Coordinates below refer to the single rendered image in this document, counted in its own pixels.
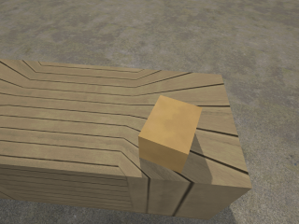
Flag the carton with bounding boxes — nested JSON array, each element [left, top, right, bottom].
[[138, 95, 203, 174]]

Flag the pedestal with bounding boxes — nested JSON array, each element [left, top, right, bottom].
[[0, 59, 252, 220]]

